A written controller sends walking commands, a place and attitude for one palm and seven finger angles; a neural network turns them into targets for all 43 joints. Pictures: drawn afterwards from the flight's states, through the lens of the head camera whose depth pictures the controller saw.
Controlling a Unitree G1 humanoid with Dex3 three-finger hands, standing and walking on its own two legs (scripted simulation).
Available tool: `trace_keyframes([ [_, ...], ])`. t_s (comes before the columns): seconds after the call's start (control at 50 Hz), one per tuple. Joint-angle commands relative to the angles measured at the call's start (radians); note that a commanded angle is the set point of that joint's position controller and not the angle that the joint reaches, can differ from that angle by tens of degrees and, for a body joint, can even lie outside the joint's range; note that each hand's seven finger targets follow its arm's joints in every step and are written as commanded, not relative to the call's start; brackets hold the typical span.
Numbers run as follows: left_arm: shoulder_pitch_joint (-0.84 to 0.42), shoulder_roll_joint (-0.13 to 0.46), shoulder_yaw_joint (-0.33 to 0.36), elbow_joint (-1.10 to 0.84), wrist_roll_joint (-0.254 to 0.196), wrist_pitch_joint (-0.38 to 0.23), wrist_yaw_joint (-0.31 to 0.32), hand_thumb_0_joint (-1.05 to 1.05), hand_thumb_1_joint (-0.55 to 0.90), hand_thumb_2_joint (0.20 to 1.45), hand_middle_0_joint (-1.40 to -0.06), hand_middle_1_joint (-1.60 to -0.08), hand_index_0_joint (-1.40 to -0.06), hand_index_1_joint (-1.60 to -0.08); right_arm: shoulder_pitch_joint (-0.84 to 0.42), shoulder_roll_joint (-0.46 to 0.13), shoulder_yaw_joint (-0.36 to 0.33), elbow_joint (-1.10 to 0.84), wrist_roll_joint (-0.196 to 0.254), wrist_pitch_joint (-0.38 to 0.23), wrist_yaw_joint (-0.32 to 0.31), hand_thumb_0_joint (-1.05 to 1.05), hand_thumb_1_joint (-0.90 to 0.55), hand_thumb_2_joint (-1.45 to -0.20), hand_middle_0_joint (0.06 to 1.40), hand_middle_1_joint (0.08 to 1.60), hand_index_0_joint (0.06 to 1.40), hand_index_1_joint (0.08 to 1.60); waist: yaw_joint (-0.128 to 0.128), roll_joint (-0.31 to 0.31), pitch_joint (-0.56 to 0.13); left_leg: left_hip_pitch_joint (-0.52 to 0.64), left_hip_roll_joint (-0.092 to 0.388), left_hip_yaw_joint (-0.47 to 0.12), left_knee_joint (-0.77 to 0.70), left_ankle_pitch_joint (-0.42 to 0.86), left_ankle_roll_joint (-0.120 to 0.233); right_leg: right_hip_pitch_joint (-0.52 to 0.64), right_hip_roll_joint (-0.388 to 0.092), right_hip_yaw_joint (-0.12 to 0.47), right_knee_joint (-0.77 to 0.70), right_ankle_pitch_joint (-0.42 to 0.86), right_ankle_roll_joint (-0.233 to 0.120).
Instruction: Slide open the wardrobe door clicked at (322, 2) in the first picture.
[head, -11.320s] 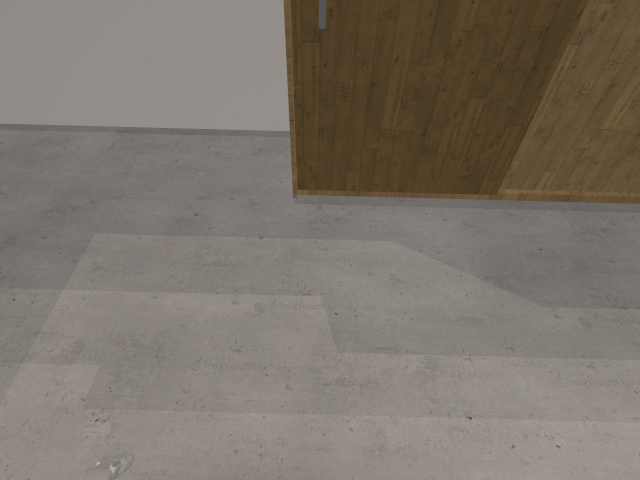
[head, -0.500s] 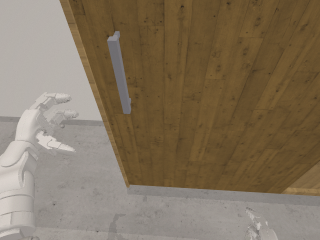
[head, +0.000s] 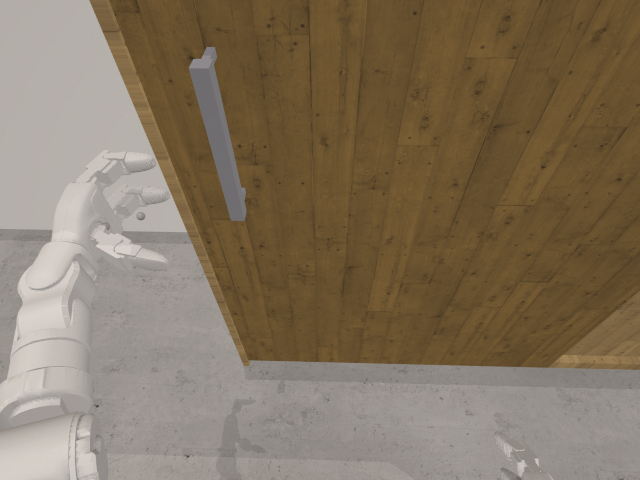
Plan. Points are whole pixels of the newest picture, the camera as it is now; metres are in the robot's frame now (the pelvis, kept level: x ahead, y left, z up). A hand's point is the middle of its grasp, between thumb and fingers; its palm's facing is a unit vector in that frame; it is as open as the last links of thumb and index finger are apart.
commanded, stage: move the hooked fingers beside the handle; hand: left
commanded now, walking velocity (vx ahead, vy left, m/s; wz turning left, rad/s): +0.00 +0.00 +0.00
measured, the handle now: (226, 144) +0.52 +0.15 +0.14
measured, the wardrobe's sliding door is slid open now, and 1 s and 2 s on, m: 0.00 0.00 0.00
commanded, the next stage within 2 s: feel for the door with the fingertips in 1.36 s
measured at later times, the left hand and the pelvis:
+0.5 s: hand (168, 183) +0.46 +0.22 +0.12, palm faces -0.02 -1.00 -0.01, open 14.0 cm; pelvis +0.00 +0.01 -0.01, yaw -1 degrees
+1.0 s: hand (166, 188) +0.45 +0.22 +0.12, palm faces +0.00 -1.00 +0.00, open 14.0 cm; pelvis +0.00 +0.01 -0.01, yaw -1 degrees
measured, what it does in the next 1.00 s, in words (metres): stands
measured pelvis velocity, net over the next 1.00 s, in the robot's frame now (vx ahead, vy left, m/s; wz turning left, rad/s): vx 0.00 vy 0.01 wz -0.01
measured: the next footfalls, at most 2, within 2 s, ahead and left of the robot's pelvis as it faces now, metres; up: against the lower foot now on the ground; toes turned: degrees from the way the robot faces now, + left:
none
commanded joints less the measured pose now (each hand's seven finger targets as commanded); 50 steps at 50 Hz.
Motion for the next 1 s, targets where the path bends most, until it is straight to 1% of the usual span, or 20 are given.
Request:
trace_keyframes([
  [0.0, -0.417, 0.304, 0.072, -0.168, -0.011, -0.078, 0.02, 0.0, -0.5, 0.3, -0.3, -1.2, -0.3, -1.2, 0.009, -0.14, -0.059, -0.118, 0.006, -0.028, -0.004, 0.0, -0.9, -0.9, 0.2, 0.3, 0.2, 0.3, 0.001, 0.024, -0.299, -0.039, -0.035, -0.012, -0.08, 0.276, 0.031, 0.27, 0.027, 0.038, -0.028, 0.284, -0.03],
  [0.06, -0.474, 0.327, 0.074, -0.086, 0.001, -0.08, 0.022, 0.0, -0.5, 0.3, -0.3, -1.2, -0.3, -1.2, 0.021, -0.149, -0.06, -0.108, 0.008, -0.015, -0.006, 0.0, -0.9, -0.9, 0.2, 0.3, 0.2, 0.3, -0.017, -0.029, -0.258, -0.082, -0.032, -0.012, -0.077, 0.208, 0.035, 0.237, 0.027, 0.042, -0.035, 0.217, -0.026],
  [0.18, -0.642, 0.304, 0.017, -0.084, 0.013, -0.137, 0.015, 0.0, -0.5, 0.3, -0.3, -1.2, -0.3, -1.2, 0.053, -0.144, -0.063, -0.094, 0.005, -0.007, -0.005, 0.0, -0.9, -0.9, 0.2, 0.3, 0.2, 0.3, -0.037, 0.067, -0.364, -0.034, -0.036, -0.019, -0.054, 0.243, 0.033, 0.224, 0.033, 0.044, -0.015, 0.242, -0.034],
  [0.26, -0.658, 0.332, 0.049, 0.053, 0.008, -0.143, 0.019, 0.0, -0.5, 0.3, -0.3, -1.2, -0.3, -1.2, 0.08, -0.158, -0.064, -0.07, 0.004, 0.006, -0.006, 0.0, -0.9, -0.9, 0.2, 0.3, 0.2, 0.3, -0.051, -0.048, -0.331, -0.094, -0.031, -0.024, -0.049, 0.214, 0.036, 0.212, 0.036, 0.039, -0.013, 0.226, -0.028],
  [0.34, -0.692, 0.334, 0.034, 0.125, 0.044, -0.142, 0.032, 0.0, -0.5, 0.3, -0.3, -1.2, -0.3, -1.2, 0.102, -0.156, -0.065, -0.065, 0.002, 0.021, 0.007, 0.0, -0.9, -0.9, 0.2, 0.3, 0.2, 0.3, -0.05, 0.039, -0.324, -0.112, -0.036, -0.019, -0.044, 0.234, 0.032, 0.177, 0.032, 0.039, 0.001, 0.243, -0.033],
  [0.36, -0.689, 0.363, 0.052, 0.138, 0.054, -0.147, 0.037, 0.0, -0.5, 0.3, -0.3, -1.2, -0.3, -1.2, 0.112, -0.161, -0.066, -0.066, -0.002, 0.027, 0.009, 0.0, -0.9, -0.9, 0.2, 0.3, 0.2, 0.3, -0.044, 0.017, -0.339, -0.12, -0.035, -0.02, -0.036, 0.245, 0.034, 0.186, 0.034, 0.041, 0.01, 0.251, -0.034],
  [0.38, -0.705, 0.375, 0.053, 0.132, 0.062, -0.155, 0.039, 0.0, -0.5, 0.3, -0.3, -1.2, -0.3, -1.2, 0.115, -0.159, -0.067, -0.067, -0.002, 0.033, 0.012, 0.0, -0.9, -0.9, 0.2, 0.3, 0.2, 0.3, -0.045, 0.045, -0.357, -0.123, -0.035, -0.018, -0.033, 0.261, 0.033, 0.193, 0.033, 0.043, 0.015, 0.269, -0.034],
  [0.44, -0.739, 0.365, 0.053, 0.103, 0.056, -0.183, 0.043, 0.0, -0.5, 0.3, -0.3, -1.2, -0.3, -1.2, 0.126, -0.157, -0.072, -0.075, -0.004, 0.041, 0.018, 0.0, -0.9, -0.9, 0.2, 0.3, 0.2, 0.3, -0.046, 0.046, -0.416, -0.103, -0.034, -0.019, -0.023, 0.292, 0.031, 0.209, 0.039, 0.045, 0.024, 0.298, -0.034],
  [0.46, -0.739, 0.379, 0.071, 0.094, 0.047, -0.194, 0.045, 0.0, -0.5, 0.3, -0.3, -1.2, -0.3, -1.2, 0.133, -0.161, -0.073, -0.079, -0.005, 0.044, 0.018, 0.0, -0.9, -0.9, 0.2, 0.3, 0.2, 0.3, -0.046, 0.01, -0.437, -0.095, -0.03, -0.026, -0.018, 0.316, 0.034, 0.218, 0.044, 0.041, 0.03, 0.316, -0.035],
  [0.48, -0.752, 0.371, 0.066, 0.083, 0.044, -0.2, 0.043, 0.0, -0.5, 0.3, -0.3, -1.2, -0.3, -1.2, 0.135, -0.159, -0.075, -0.078, -0.006, 0.047, 0.019, 0.0, -0.9, -0.9, 0.2, 0.3, 0.2, 0.3, -0.049, 0.034, -0.459, -0.085, -0.03, -0.021, -0.016, 0.324, 0.033, 0.222, 0.044, 0.045, 0.029, 0.324, -0.032],
  [0.54, -0.769, 0.339, 0.043, 0.136, 0.05, -0.191, 0.045, 0.0, -0.5, 0.3, -0.3, -1.2, -0.3, -1.2, 0.149, -0.158, -0.077, -0.059, -0.005, 0.057, 0.02, 0.0, -0.9, -0.9, 0.2, 0.3, 0.2, 0.3, -0.066, 0.048, -0.406, -0.087, -0.025, -0.021, -0.015, 0.32, 0.03, 0.167, 0.047, 0.036, 0.022, 0.304, -0.031],
  [0.56, -0.766, 0.339, 0.041, 0.137, 0.053, -0.19, 0.047, 0.0, -0.5, 0.3, -0.3, -1.2, -0.3, -1.2, 0.159, -0.161, -0.077, -0.061, -0.006, 0.059, 0.021, 0.0, -0.9, -0.9, 0.2, 0.3, 0.2, 0.3, -0.065, 0.024, -0.405, -0.089, -0.025, -0.031, -0.018, 0.34, 0.032, 0.169, 0.049, 0.029, 0.026, 0.307, -0.033],
  [0.58, -0.732, 0.346, 0.055, 0.147, 0.058, -0.184, 0.05, 0.0, -0.5, 0.3, -0.3, -1.2, -0.3, -1.2, 0.157, -0.161, -0.081, -0.062, -0.006, 0.062, 0.024, 0.0, -0.9, -0.9, 0.2, 0.3, 0.2, 0.3, -0.055, 0.052, -0.404, -0.088, -0.025, -0.024, -0.018, 0.337, 0.031, 0.165, 0.049, 0.034, 0.023, 0.302, -0.032],
  [0.62, -0.682, 0.306, 0.032, 0.175, 0.061, -0.166, 0.054, 0.0, -0.5, 0.3, -0.3, -1.2, -0.3, -1.2, 0.155, -0.158, -0.079, -0.07, -0.006, 0.071, 0.03, 0.0, -0.9, -0.9, 0.2, 0.3, 0.2, 0.3, -0.053, 0.038, -0.37, -0.107, -0.024, -0.018, -0.024, 0.321, 0.031, 0.153, 0.048, 0.03, 0.017, 0.293, -0.032],
  [0.66, -0.69, 0.348, 0.061, 0.156, 0.067, -0.173, 0.061, 0.0, -0.5, 0.3, -0.3, -1.2, -0.3, -1.2, 0.159, -0.162, -0.08, -0.077, -0.007, 0.077, 0.031, 0.0, -0.9, -0.9, 0.2, 0.3, 0.2, 0.3, -0.046, 0.037, -0.381, -0.116, -0.026, -0.02, -0.022, 0.324, 0.032, 0.166, 0.048, 0.03, 0.025, 0.295, -0.036],
  [0.76, -0.637, 0.363, 0.096, -0.014, 0.043, -0.209, 0.072, 0.0, -0.5, 0.3, -0.3, -1.2, -0.3, -1.2, 0.145, -0.154, -0.087, -0.113, -0.009, 0.084, 0.036, 0.0, -0.9, -0.9, 0.2, 0.3, 0.2, 0.3, -0.014, 0.049, -0.496, -0.057, -0.018, -0.021, -0.012, 0.45, 0.03, 0.243, 0.053, 0.04, 0.042, 0.387, -0.038],
  [0.78, -0.65, 0.323, 0.065, -0.019, 0.037, -0.207, 0.07, 0.0, -0.5, 0.3, -0.3, -1.2, -0.3, -1.2, 0.139, -0.147, -0.085, -0.108, -0.008, 0.084, 0.038, 0.0, -0.9, -0.9, 0.2, 0.3, 0.2, 0.3, -0.03, 0.055, -0.477, -0.047, -0.018, -0.015, -0.015, 0.43, 0.03, 0.23, 0.055, 0.041, 0.031, 0.381, -0.032],
  [0.84, -0.648, 0.312, 0.056, 0.034, 0.037, -0.187, 0.07, 0.0, -0.5, 0.3, -0.3, -1.2, -0.3, -1.2, 0.134, -0.151, -0.085, -0.094, -0.003, 0.088, 0.035, 0.0, -0.9, -0.9, 0.2, 0.3, 0.2, 0.3, -0.044, 0.003, -0.374, -0.097, -0.021, -0.011, -0.033, 0.319, 0.036, 0.209, 0.054, 0.036, 0.01, 0.326, -0.03],
  [0.9, -0.677, 0.295, 0.025, 0.075, 0.052, -0.168, 0.068, 0.0, -0.5, 0.3, -0.3, -1.2, -0.3, -1.2, 0.122, -0.148, -0.076, -0.089, -0.001, 0.087, 0.027, 0.0, -0.9, -0.9, 0.2, 0.3, 0.2, 0.3, -0.055, 0.044, -0.324, -0.107, -0.028, -0.008, -0.044, 0.253, 0.037, 0.176, 0.048, 0.035, -0.001, 0.271, -0.033],
  [0.98, -0.706, 0.333, 0.047, 0.099, 0.052, -0.177, 0.06, 0.0, -0.5, 0.3, -0.3, -1.2, -0.3, -1.2, 0.122, -0.153, -0.071, -0.087, -0.004, 0.086, 0.021, 0.0, -0.9, -0.9, 0.2, 0.3, 0.2, 0.3, -0.056, 0.017, -0.346, -0.121, -0.031, -0.012, -0.036, 0.227, 0.039, 0.189, 0.045, 0.04, 0.004, 0.261, -0.034],
])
